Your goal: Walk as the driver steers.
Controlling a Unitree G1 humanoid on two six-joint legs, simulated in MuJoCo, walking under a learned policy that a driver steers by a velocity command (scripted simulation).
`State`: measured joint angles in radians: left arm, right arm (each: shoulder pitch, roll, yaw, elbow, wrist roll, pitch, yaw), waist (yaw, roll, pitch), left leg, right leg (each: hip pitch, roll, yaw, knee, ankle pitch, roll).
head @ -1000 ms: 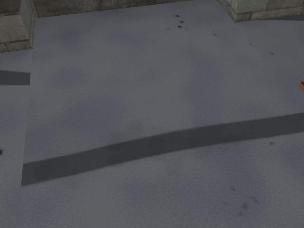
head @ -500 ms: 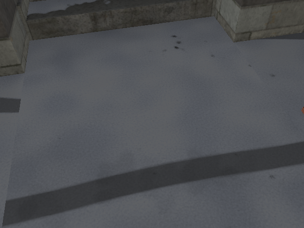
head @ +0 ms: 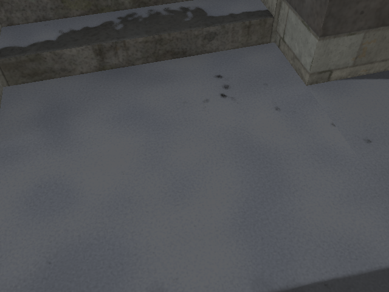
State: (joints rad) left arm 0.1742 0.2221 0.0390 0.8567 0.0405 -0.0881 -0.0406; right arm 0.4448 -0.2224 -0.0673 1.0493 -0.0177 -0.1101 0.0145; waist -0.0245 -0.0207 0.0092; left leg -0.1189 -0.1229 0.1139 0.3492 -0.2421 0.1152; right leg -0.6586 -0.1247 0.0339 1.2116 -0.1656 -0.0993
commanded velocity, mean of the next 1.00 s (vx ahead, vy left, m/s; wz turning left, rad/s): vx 1.00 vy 0.00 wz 0.00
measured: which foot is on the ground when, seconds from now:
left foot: down 0.00-0.24, up 0.26-0.70, down 0.72-1.00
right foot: up 0.00-0.24, down 0.26-0.74, up 0.76-1.00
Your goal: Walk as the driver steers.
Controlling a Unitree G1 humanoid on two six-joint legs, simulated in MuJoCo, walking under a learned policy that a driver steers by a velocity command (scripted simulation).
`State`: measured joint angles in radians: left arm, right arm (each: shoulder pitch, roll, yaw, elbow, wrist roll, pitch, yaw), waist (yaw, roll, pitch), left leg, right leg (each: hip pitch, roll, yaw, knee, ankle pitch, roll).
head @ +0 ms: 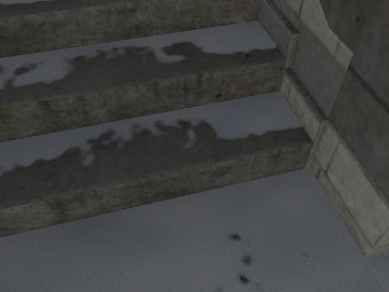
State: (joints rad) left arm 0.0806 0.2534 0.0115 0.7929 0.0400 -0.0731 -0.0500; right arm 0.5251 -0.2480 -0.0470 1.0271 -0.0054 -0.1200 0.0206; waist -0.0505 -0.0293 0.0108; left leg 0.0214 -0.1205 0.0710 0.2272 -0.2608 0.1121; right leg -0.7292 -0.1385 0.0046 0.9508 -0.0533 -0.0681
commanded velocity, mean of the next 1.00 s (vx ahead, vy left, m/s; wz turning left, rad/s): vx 1.00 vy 0.00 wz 0.15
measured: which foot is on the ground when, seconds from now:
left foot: down 0.00-0.20, up 0.22-0.60, down 0.62-0.94, up 0.96-1.00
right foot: up 0.00-0.16, down 0.18-0.62, up 0.64-0.92, down 0.94-1.00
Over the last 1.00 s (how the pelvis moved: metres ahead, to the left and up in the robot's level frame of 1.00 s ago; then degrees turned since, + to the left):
0.97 0.02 0.00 1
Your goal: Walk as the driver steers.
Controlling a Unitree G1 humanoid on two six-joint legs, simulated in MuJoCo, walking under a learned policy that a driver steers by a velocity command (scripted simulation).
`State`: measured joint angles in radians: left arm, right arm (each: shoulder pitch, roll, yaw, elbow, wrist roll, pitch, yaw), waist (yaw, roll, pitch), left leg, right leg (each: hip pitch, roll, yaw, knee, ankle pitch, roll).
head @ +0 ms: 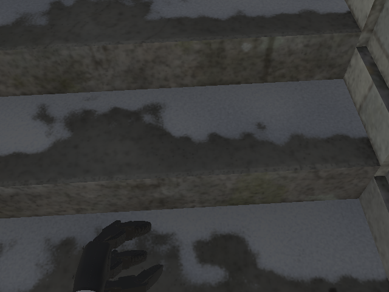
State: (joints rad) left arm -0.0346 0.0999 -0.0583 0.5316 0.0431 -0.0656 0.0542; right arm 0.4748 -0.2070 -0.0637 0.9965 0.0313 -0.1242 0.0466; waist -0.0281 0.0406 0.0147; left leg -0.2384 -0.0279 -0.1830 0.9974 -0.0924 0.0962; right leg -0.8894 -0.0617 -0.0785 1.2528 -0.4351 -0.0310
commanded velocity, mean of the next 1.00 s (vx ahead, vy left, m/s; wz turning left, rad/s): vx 0.74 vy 0.00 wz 0.70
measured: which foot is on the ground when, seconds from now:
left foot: up 0.00-0.36, down 0.38-0.70, up 0.72-1.00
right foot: down 0.00-0.36, up 0.38-0.72, down 0.74-1.00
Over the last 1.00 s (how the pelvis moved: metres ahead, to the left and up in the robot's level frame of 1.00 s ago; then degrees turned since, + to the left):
0.96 -0.03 0.05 11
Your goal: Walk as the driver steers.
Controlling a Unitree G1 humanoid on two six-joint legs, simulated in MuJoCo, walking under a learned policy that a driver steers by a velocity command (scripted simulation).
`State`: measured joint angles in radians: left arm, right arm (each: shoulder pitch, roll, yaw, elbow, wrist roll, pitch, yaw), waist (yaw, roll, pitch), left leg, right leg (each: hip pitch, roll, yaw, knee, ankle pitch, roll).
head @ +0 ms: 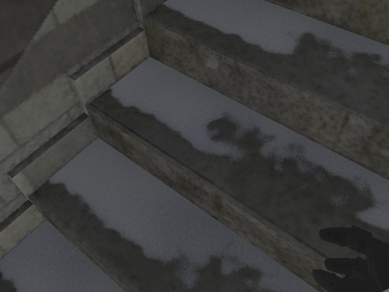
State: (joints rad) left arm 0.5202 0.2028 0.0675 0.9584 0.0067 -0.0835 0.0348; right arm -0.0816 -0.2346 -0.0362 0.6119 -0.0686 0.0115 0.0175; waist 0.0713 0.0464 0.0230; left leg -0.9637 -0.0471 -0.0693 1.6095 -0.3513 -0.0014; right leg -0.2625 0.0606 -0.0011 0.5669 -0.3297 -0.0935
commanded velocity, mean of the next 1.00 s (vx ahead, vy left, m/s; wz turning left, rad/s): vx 0.04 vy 0.00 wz -0.78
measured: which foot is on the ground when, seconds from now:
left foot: up 0.00-0.22, down 0.24-0.68, up 0.70-1.00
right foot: down 0.00-0.30, up 0.32-0.66, down 0.68-1.00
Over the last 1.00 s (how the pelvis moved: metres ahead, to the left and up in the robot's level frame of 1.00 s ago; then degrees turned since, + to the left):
0.76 0.11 0.45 36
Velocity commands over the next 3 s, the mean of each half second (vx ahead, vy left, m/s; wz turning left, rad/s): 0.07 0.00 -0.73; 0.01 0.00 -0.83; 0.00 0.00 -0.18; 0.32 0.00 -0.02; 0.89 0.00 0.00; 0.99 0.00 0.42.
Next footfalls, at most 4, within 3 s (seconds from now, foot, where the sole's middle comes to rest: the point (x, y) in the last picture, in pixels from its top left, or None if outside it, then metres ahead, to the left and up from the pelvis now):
0.24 left None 0.33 0.12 -0.60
0.68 right None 0.23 -0.13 -0.60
1.16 left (233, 290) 0.40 -0.01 -0.60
1.42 right None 0.22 -0.13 -0.60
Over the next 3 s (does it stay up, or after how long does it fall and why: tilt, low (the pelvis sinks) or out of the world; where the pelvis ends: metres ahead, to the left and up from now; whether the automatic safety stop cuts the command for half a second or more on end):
stays up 0.81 -0.62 0.49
